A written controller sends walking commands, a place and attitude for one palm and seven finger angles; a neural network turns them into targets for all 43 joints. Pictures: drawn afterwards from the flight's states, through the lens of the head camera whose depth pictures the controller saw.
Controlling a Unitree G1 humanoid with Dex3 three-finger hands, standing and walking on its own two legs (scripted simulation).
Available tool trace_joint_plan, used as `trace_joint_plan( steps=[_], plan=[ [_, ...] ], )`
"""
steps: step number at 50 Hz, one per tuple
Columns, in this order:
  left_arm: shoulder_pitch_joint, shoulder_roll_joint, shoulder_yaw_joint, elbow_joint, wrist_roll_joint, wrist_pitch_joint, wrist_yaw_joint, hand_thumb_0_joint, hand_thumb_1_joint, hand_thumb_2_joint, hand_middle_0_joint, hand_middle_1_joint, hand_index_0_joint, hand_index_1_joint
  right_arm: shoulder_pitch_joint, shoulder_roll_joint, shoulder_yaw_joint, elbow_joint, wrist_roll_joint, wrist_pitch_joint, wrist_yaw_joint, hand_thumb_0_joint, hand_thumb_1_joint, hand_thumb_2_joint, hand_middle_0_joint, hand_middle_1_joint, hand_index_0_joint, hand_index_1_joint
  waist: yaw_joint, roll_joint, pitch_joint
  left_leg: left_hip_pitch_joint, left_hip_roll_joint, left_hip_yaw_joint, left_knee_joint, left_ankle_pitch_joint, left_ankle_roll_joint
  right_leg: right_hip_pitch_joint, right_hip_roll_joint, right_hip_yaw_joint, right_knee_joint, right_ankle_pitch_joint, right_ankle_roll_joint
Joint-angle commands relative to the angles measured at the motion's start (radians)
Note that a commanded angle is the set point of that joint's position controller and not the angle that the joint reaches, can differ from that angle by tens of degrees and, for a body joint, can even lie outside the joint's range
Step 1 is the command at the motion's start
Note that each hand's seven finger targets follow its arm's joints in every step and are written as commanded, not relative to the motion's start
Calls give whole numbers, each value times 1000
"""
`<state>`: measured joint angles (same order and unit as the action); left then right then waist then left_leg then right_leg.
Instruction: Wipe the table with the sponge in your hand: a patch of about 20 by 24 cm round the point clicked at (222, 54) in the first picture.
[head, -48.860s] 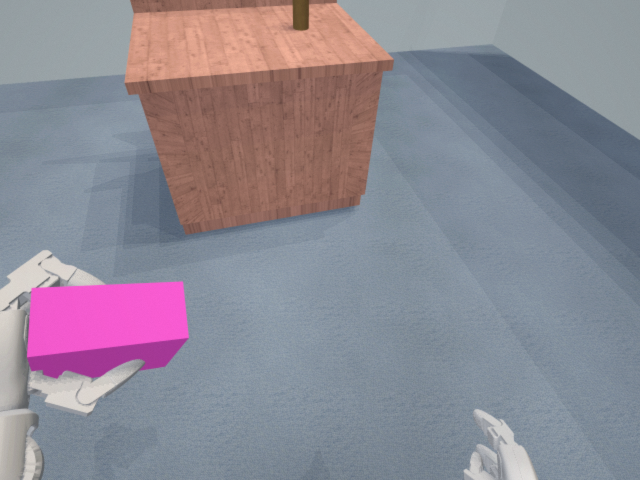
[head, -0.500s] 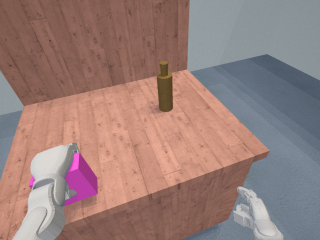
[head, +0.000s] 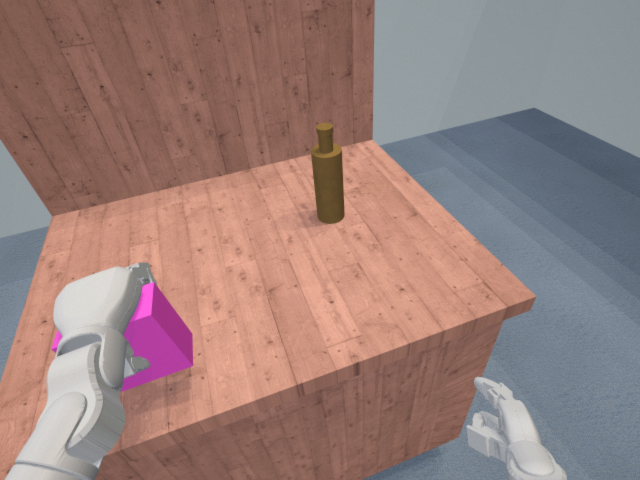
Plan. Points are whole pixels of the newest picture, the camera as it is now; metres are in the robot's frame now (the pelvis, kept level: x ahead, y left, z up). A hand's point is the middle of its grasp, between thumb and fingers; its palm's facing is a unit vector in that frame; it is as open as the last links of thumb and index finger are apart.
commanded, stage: lift the sponge slowly off the table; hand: left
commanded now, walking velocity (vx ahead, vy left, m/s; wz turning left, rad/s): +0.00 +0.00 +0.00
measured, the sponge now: (138, 348) +0.24 +0.29 +0.06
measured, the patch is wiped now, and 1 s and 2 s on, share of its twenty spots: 1.00 1.00 1.00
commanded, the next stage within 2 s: bring the sponge back beside the body in 0.44 s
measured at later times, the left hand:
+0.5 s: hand (123, 307) +0.25 +0.28 +0.13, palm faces +0.12 -0.11 -0.99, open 9.9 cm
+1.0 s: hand (115, 327) +0.23 +0.29 +0.11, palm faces +0.07 -0.12 -0.99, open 9.9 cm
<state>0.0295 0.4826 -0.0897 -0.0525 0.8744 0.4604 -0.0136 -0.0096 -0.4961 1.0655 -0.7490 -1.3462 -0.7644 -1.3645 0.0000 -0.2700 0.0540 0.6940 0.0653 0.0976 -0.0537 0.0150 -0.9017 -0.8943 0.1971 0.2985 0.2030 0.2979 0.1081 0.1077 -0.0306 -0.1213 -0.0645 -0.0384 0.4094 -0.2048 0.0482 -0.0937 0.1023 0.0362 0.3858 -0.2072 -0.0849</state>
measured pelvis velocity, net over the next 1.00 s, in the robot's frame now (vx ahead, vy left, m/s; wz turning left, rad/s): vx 0.00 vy -0.01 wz -0.01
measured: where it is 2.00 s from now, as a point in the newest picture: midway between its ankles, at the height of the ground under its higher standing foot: outside the picture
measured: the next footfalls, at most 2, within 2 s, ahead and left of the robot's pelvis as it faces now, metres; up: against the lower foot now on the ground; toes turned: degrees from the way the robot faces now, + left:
none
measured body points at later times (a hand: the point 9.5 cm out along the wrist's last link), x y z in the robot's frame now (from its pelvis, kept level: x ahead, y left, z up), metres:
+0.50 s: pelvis -0.01 -0.01 +0.00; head -0.05 -0.05 +0.45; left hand +0.24 +0.28 +0.19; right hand +0.25 -0.20 -0.07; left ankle +0.01 +0.09 -0.74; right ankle +0.00 -0.07 -0.74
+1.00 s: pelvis +0.00 -0.01 +0.00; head -0.04 -0.05 +0.44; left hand +0.22 +0.29 +0.17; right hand +0.25 -0.22 -0.07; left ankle +0.01 +0.09 -0.74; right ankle +0.00 -0.07 -0.74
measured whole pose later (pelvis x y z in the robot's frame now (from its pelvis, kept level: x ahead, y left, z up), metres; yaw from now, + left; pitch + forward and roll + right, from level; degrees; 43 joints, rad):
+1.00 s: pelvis +0.00 -0.01 +0.00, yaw -1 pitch -5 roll +0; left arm 0.06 0.53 -0.04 -0.11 0.84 0.47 -0.05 -0.01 -0.50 1.07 -0.75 -1.35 -0.76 -1.36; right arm 0.00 -0.28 0.05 0.70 0.06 0.08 -0.05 0.02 -0.90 -0.89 0.20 0.30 0.20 0.30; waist 0.11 0.11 -0.02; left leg -0.13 -0.05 -0.03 0.43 -0.21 0.04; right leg -0.10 0.12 0.04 0.40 -0.21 -0.10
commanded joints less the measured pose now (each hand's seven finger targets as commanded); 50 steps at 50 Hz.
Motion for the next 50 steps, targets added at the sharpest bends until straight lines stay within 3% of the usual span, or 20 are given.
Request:
trace_joint_plan(
  steps=[1,2,3,7,10,12,14,17,20,23,25,28,31,32,35,37,40,42,44,50],
  plan=[
    [-287,261,168,-201,33,-2,36,0,100,1300,-1200,-1600,-1200,-1600,-264,-99,-34,-187,-5,-52,-6,0,-900,-900,200,300,200,300,6,-64,-141,15,14,-70,-32,157,18,27,-62,129,-74,150,-8],
    [-336,284,175,-227,35,-3,30,0,100,1300,-1200,-1600,-1200,-1600,-269,-104,-31,-190,-3,-52,-8,0,-900,-900,200,300,200,300,0,-45,-138,23,15,-75,-40,143,16,18,-58,140,-82,119,-12],
    [-365,261,153,-239,37,-6,30,0,100,1300,-1200,-1600,-1200,-1600,-271,-96,-32,-194,-2,-56,-8,0,-900,-900,200,300,200,300,-1,-35,-148,23,15,-72,-36,143,18,21,-59,130,-75,118,-11],
    [-365,267,155,-272,32,-9,19,0,100,1300,-1200,-1600,-1200,-1600,-274,-96,-31,-197,-2,-63,-8,0,-900,-900,200,300,200,300,4,-11,-171,49,17,-79,-42,162,15,30,-55,132,-76,133,-17],
    [-360,243,138,-235,36,0,16,0,100,1300,-1200,-1600,-1200,-1600,-268,-94,-30,-190,-3,-64,-8,0,-900,-900,200,300,200,300,4,-44,-156,38,19,-75,-43,165,15,29,-55,121,-76,140,-14],
    [-383,267,150,-296,35,1,13,0,100,1300,-1200,-1600,-1200,-1600,-282,-95,-30,-200,-3,-64,-5,0,-900,-900,200,300,200,300,10,-2,-181,50,18,-78,-51,170,14,42,-53,133,-72,139,-19],
    [-366,238,135,-256,30,12,14,0,100,1300,-1200,-1600,-1200,-1600,-277,-89,-27,-194,-2,-64,-5,0,-900,-900,200,300,200,300,9,-43,-154,38,21,-77,-53,166,13,29,-53,117,-75,129,-16],
    [-395,308,188,-271,26,27,12,0,100,1300,-1200,-1600,-1200,-1600,-290,-100,-25,-194,-4,-56,-6,0,-900,-900,200,300,200,300,16,-41,-176,33,18,-72,-55,158,12,47,-56,144,-77,135,-18],
    [-323,269,170,-218,16,44,4,0,100,1300,-1200,-1600,-1200,-1600,-288,-96,-22,-192,-1,-46,2,0,-900,-900,200,300,200,300,21,-57,-156,5,17,-67,-47,166,9,48,-62,134,-67,154,-14],
    [-348,261,153,-230,11,52,-8,0,100,1300,-1200,-1600,-1200,-1600,-294,-96,-20,-204,3,-45,1,0,-900,-900,200,300,200,300,12,-42,-159,4,17,-64,-40,142,12,31,-65,135,-67,120,-12],
    [-362,278,157,-182,15,55,-16,0,100,1300,-1200,-1600,-1200,-1600,-286,-101,-19,-196,3,-43,-6,0,-900,-900,200,300,200,300,3,-81,-137,-8,17,-61,-35,113,15,11,-67,138,-79,82,-5],
    [-435,285,142,-217,33,35,-23,0,100,1300,-1200,-1600,-1200,-1600,-283,-97,-19,-204,6,-56,-14,0,-900,-900,200,300,200,300,-2,-20,-165,11,12,-67,-32,111,18,12,-66,132,-73,68,-10],
    [-391,275,142,-206,33,6,-27,0,100,1300,-1200,-1600,-1200,-1600,-267,-96,-23,-201,1,-64,-16,0,-900,-900,200,300,200,300,1,-52,-159,19,12,-69,-27,119,21,15,-67,131,-78,83,-7],
    [-408,303,162,-229,32,-6,-27,0,100,1300,-1200,-1600,-1200,-1600,-266,-100,-24,-203,0,-68,-18,0,-900,-900,200,300,200,300,0,-35,-170,30,14,-72,-32,110,21,14,-64,142,-83,62,-10],
    [-368,290,174,-221,29,-32,-11,0,100,1300,-1200,-1600,-1200,-1600,-253,-95,-27,-196,-5,-74,-16,0,-900,-900,200,300,200,300,8,-38,-165,22,12,-70,-29,125,18,29,-65,134,-78,91,-10],
    [-359,335,217,-249,28,-39,1,0,100,1300,-1200,-1600,-1200,-1600,-257,-101,-32,-196,-9,-76,-14,0,-900,-900,200,300,200,300,15,-18,-170,26,11,-71,-30,123,16,31,-63,155,-81,80,-15],
    [-298,289,201,-237,20,-34,17,0,100,1300,-1200,-1600,-1200,-1600,-260,-97,-34,-195,-10,-75,-7,0,-900,-900,200,300,200,300,21,-44,-169,13,9,-63,-18,159,15,49,-69,152,-69,150,-12],
    [-278,329,237,-258,8,-22,20,0,100,1300,-1200,-1600,-1200,-1600,-268,-104,-37,-195,-11,-73,-5,0,-900,-900,200,300,200,300,24,-43,-173,18,9,-64,-15,156,14,48,-67,172,-71,149,-14],
    [-238,303,222,-212,0,-5,20,0,100,1300,-1200,-1600,-1200,-1600,-264,-101,-35,-191,-9,-71,-3,0,-900,-900,200,300,200,300,19,-67,-134,-6,11,-61,-9,145,14,32,-71,163,-70,144,-8],
    [-193,275,193,-320,-1,-12,0,0,100,1300,-1200,-1600,-1200,-1600,-273,-99,-34,-206,-9,-75,-1,0,-900,-900,200,300,200,300,14,-35,-166,27,11,-66,2,189,19,35,-68,150,-52,208,-8]
  ],
)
